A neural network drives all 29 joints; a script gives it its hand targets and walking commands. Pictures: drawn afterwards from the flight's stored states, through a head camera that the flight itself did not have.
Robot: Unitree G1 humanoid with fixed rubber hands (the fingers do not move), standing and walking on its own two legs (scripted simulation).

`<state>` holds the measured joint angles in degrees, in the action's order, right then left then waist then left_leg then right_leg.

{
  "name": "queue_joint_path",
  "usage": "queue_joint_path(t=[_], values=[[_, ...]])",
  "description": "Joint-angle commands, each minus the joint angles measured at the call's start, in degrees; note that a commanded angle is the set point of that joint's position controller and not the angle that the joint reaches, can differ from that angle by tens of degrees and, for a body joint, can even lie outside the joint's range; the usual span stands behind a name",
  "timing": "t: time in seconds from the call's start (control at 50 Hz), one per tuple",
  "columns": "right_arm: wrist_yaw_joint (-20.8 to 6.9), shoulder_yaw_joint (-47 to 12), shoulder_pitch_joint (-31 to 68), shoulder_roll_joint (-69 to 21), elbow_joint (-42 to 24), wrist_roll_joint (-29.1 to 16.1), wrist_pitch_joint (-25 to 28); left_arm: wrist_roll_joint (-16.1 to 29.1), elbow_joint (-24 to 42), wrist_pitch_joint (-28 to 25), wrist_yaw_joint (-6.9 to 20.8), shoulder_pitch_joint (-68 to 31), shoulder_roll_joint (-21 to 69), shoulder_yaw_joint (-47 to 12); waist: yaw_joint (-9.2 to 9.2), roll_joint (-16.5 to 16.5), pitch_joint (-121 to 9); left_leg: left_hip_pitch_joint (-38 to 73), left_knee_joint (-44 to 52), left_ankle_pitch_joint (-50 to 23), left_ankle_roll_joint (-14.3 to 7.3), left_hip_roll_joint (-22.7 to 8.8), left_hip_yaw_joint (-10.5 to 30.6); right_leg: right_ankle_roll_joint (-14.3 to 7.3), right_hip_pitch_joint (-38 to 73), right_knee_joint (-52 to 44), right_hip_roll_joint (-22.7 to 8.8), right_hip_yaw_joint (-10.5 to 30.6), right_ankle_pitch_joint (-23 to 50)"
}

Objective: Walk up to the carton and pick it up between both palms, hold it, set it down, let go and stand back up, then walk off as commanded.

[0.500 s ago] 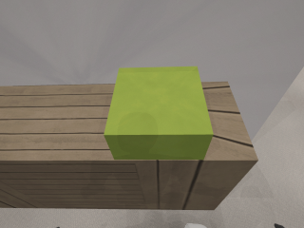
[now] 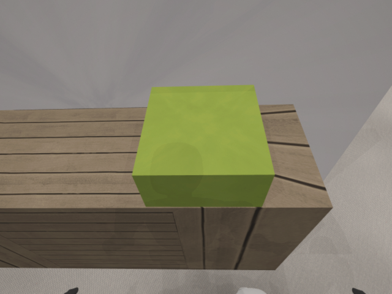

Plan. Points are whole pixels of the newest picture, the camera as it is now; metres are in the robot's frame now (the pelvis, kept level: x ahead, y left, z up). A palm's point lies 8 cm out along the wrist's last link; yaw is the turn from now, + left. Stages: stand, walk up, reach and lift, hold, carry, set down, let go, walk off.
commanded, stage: reach and lift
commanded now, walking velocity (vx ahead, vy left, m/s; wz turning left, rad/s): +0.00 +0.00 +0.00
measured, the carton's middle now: (202, 142) +0.49 +0.00 -0.02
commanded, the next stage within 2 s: none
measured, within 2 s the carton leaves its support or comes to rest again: neither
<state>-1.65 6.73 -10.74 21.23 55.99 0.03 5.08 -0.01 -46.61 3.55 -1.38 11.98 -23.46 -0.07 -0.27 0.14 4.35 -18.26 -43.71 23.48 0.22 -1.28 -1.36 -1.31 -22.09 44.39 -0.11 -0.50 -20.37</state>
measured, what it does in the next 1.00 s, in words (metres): stands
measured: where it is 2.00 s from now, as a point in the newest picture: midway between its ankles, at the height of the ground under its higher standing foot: outside the picture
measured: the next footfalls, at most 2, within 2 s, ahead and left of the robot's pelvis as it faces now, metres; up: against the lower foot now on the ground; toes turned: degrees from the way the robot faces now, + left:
none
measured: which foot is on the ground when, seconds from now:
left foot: down 0.00-1.00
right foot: down 0.00-1.00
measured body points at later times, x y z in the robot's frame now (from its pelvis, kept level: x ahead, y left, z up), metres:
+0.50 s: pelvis -0.02 +0.00 +0.01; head +0.02 +0.03 +0.45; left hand +0.15 +0.27 -0.09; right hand +0.13 -0.29 -0.07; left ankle +0.00 +0.13 -0.71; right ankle +0.04 -0.11 -0.71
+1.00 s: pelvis -0.05 -0.01 +0.01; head -0.07 -0.02 +0.46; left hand +0.15 +0.26 -0.02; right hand +0.16 -0.27 +0.00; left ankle +0.00 +0.13 -0.71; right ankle +0.04 -0.11 -0.71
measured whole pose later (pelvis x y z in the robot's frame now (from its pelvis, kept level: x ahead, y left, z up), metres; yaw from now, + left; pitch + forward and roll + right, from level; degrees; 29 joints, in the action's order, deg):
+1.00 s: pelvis -0.05 -0.01 +0.01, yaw +1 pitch -4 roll +1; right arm -0.1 8.4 -11.2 13.1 16.9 0.0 -4.3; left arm 6.6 -23.8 8.8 0.9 8.9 -20.2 0.0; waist -0.3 -0.5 0.5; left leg -17.7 -37.4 15.9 0.5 -1.4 -1.4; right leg -0.9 -21.1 38.0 0.0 -0.5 -14.2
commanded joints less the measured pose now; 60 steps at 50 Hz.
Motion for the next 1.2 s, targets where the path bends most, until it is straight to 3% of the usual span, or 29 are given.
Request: queue_joint_path(t=[0.0, 0.02, 0.06, 0.12, 0.16, 0.28, 0.3, 0.32, 0.36, 0.38, 0.44, 0.48, 0.5, 0.56, 0.64, 0.68, 0.7, 0.8, 0.86, 0.88, 0.92, 0.94, 0.96, 0.98, 1.06, 1.08, 1.12, 1.14, 1.18], values=[[-3.6, 6.2, 14.7, 12.7, 0.0, 6.0, 7.6, -4.4, 16.6, 16.0, -2.2, -19.6, -4.3, 2.9, -4.26, -5.1, 3.8, -23.0, 9.6, 8.8, -1.2, -4.6, -1.1, -2.0, 8.0, 1.6, 2.5, -5.6, 0.3], [-3.5, 7.5, 13.6, 11.8, -1.1, 6.4, 7.9, -2.9, 19.0, 17.3, -1.8, -18.6, -4.4, 2.7, -2.90, -2.5, 1.6, -19.6, 9.1, 6.1, -1.5, -3.5, -2.3, -2.1, 9.1, -0.4, 2.1, -4.2, 1.7], [-3.3, 7.0, 10.9, 10.1, -5.8, 5.3, 7.5, -1.1, 24.3, 17.7, -1.4, -18.6, -5.8, 4.3, -3.38, 3.4, -3.8, -9.8, 7.1, 0.8, -0.2, -2.2, -3.6, -2.7, 7.0, -5.1, 0.7, -1.8, 2.0], [-1.3, 7.5, 7.0, 9.9, -15.1, 4.1, 8.4, 0.1, 27.1, 17.2, -0.8, -15.1, -7.4, 5.4, -2.93, 10.0, -9.9, -0.8, 6.3, -7.9, -0.6, -1.0, -3.3, -0.9, 9.3, -7.4, 0.9, -1.2, 12.5], [0.3, 5.4, 3.3, 7.5, -17.7, 2.9, 7.9, -0.5, 24.9, 16.7, 0.4, -10.8, -7.0, 6.0, -1.14, 12.2, -9.8, -1.0, 7.6, -12.0, -0.9, -0.3, -2.9, 0.5, 15.3, -9.1, 0.2, 1.7, 20.8], [2.0, 2.6, -1.1, 5.6, -15.5, -0.2, 6.3, -5.9, 24.4, 16.3, 0.8, -7.0, -6.0, 10.0, 1.26, 4.5, -9.8, 1.4, 12.3, -18.1, 0.3, 1.8, -3.1, 1.9, 22.2, -12.1, -0.1, 1.6, 31.6], [1.2, 2.9, -2.3, 5.7, -15.2, -1.1, 6.3, -5.2, 27.5, 15.7, 0.2, -5.1, -4.8, 9.9, 1.12, -1.2, -12.0, 3.2, 12.9, -22.1, 1.3, 0.9, -2.9, 0.9, 22.4, -12.5, 0.1, 0.1, 30.8], [1.3, 3.9, -2.8, 5.6, -15.0, -0.5, 6.3, -5.0, 27.3, 15.6, 0.2, -5.4, -7.1, 11.3, 0.35, 0.6, -9.9, 2.4, 13.0, -20.9, 1.3, 1.0, -3.9, 1.5, 20.8, -13.3, -0.1, 0.3, 29.1], [0.3, 2.8, -2.6, 4.7, -16.5, -1.4, 6.8, -4.6, 32.7, 14.4, -0.9, -5.8, -5.2, 11.8, 2.06, -5.7, -11.3, 3.0, 14.4, -21.1, 1.9, 0.7, -3.4, -0.7, 21.5, -13.7, -0.4, 0.1, 23.6], [-0.1, 3.7, -2.7, 4.8, -18.1, -2.2, 7.2, -2.8, 34.6, 13.5, -1.4, -5.2, -4.9, 10.9, 1.96, -6.5, -14.9, 3.6, 14.1, -25.4, 2.7, 0.0, -3.2, -0.8, 22.7, -13.0, 0.0, -0.1, 26.0], [-1.0, 3.8, -3.3, 3.6, -17.5, -3.3, 7.5, -1.0, 38.9, 11.1, -2.8, -5.4, -4.9, 9.8, 1.04, -8.7, -14.3, 1.7, 15.4, -21.0, 2.6, 0.1, -2.9, -1.7, 22.4, -14.1, 0.1, 1.1, 22.2], [-2.0, 3.9, -2.9, 3.8, -22.9, -4.2, 7.3, 0.4, 39.3, 10.5, -3.1, -4.2, -3.3, 8.3, 1.71, -8.1, -13.5, 0.4, 18.6, -14.8, 1.8, -0.6, -3.4, -1.5, 24.8, -15.4, 0.5, 1.0, 19.3], [-2.0, 4.3, -2.3, 2.9, -25.4, -3.6, 7.6, 1.2, 38.2, 9.7, -2.8, -5.3, -3.6, 7.9, 1.59, -4.6, -11.8, -1.5, 20.2, -10.4, 1.2, -0.4, -3.1, -1.6, 23.9, -15.8, 0.6, 1.0, 16.3], [-0.8, 5.7, -1.4, 3.4, -29.4, -2.6, 6.7, 3.4, 37.4, 8.3, -2.5, -7.5, -5.0, 7.8, 0.15, -0.8, -11.6, -6.8, 21.8, -2.6, -0.7, -0.3, -3.7, -0.8, 27.4, -15.7, 1.2, 2.8, 10.8], [0.2, 5.2, -1.3, 1.5, -35.7, -2.1, 4.4, 5.2, 37.1, 6.4, -1.8, -9.2, -4.1, 6.5, -1.82, -1.0, -11.8, -17.4, 25.4, 6.9, -3.6, -1.8, -3.7, 1.3, 34.8, -13.0, 3.1, 2.8, 6.0], [1.2, 4.6, -0.3, 1.0, -39.4, -1.9, 2.5, 5.1, 35.1, 5.6, -0.9, -9.0, -4.0, 6.8, -1.10, 0.4, -11.6, -19.9, 25.0, 7.3, -4.4, -1.9, -4.0, 1.9, 38.4, -13.5, 2.5, 4.8, 1.2], [0.9, 4.7, -0.7, 1.3, -40.6, -2.0, 1.5, 4.6, 35.0, 5.7, -0.6, -8.6, -4.4, 7.0, -0.55, -1.8, -11.5, -24.0, 26.1, 10.9, -4.8, -2.7, -4.1, 2.0, 40.4, -12.9, 3.1, 4.9, -1.0], [1.1, 3.7, 0.3, 1.9, -43.0, -2.0, -3.1, 4.0, 34.7, 3.6, 0.5, -10.8, -5.0, 9.3, -0.63, -2.4, -9.3, -32.8, 30.7, 14.1, -7.3, -4.8, -2.4, 3.2, 50.4, -11.6, 4.6, 4.8, 0.7], [2.2, 2.4, 3.0, 0.6, -48.4, -2.3, -5.1, 5.8, 32.7, 2.1, 2.0, -14.1, -7.5, 9.9, -0.12, 2.3, -7.9, -29.9, 27.5, 12.4, -7.3, -3.7, -2.4, 2.9, 44.7, -15.4, 2.4, 7.5, -8.1], [2.6, 2.8, 2.0, 0.5, -49.6, -2.5, -5.8, 8.4, 33.3, 1.9, 2.3, -13.0, -7.1, 9.8, -0.12, 7.3, -9.4, -21.2, 24.2, 7.4, -5.4, -1.8, -4.0, 2.7, 39.6, -20.0, 0.6, 8.7, -11.7], [2.8, 1.1, 3.3, -1.8, -52.0, -4.2, -8.0, 11.5, 33.0, 2.2, 2.6, -15.0, -8.8, 10.7, 1.96, 10.3, -6.8, -8.9, 19.5, 2.0, -2.7, 2.4, -3.9, 0.6, 24.3, -27.6, -5.2, 12.1, -22.5], [2.7, 2.5, 3.5, -0.9, -54.1, -4.6, -9.1, 13.4, 32.2, 2.9, 2.8, -16.8, -10.2, 9.4, 0.63, 13.4, -7.2, -4.4, 19.8, 1.9, -2.5, 2.7, -2.4, -0.3, 19.1, -29.4, -5.2, 11.1, -24.5], [2.7, 0.8, 0.1, -1.5, -52.7, -5.8, -9.5, 12.5, 31.9, 2.7, 2.5, -16.0, -10.6, 9.9, 1.44, 13.6, -4.9, 2.1, 16.6, -1.3, -1.7, 4.8, -2.8, -2.4, 11.2, -32.5, -8.5, 13.2, -27.4], [2.8, -0.1, 1.3, -1.9, -54.8, -7.3, -10.1, 13.1, 33.7, 2.5, 2.2, -16.5, -12.6, 11.0, 2.33, 11.9, -7.1, 4.5, 14.4, -3.5, -1.0, 5.8, -2.2, -2.9, 8.0, -33.4, -10.9, 15.3, -29.1], [2.0, 2.5, 3.4, -1.6, -55.7, -8.4, -11.4, 13.5, 40.6, 2.2, 0.8, -18.7, -12.0, 9.2, 2.40, -4.3, -8.3, -5.7, 26.3, 4.5, -1.6, 1.2, -0.4, -0.8, 20.4, -24.3, -2.2, 6.2, -10.9], [1.6, 1.8, 3.1, -1.7, -54.6, -8.6, -11.5, 13.1, 38.8, 1.5, 0.8, -17.5, -10.9, 8.2, 2.19, -4.8, -9.7, -7.7, 25.8, 6.4, -1.9, 0.3, 0.1, -0.4, 23.0, -23.3, -2.2, 7.0, -11.2], [0.6, 2.6, 2.0, -0.2, -53.6, -10.8, -11.2, 12.4, 41.5, 0.3, -0.1, -14.0, -9.6, 7.3, 3.46, -9.5, -10.5, -12.2, 29.8, 7.9, -1.4, -1.8, 2.4, -0.8, 28.0, -18.3, 0.2, 3.7, 0.3], [0.3, 3.7, 1.7, 1.3, -53.0, -10.9, -10.5, 12.0, 43.8, -0.7, -0.3, -14.7, -8.6, 5.4, 1.65, -10.6, -11.1, -12.2, 30.2, 9.4, -1.3, -3.1, 4.2, -1.0, 29.1, -17.1, 1.0, 3.0, 3.7], [0.4, 2.9, 3.0, 0.6, -54.6, -10.6, -9.2, 11.8, 43.7, -2.2, 0.0, -16.7, -8.9, 5.8, 2.39, -10.3, -14.4, -14.6, 29.3, 8.1, -1.7, -1.9, 2.9, -0.6, 32.3, -16.5, 1.2, 3.8, 4.6]])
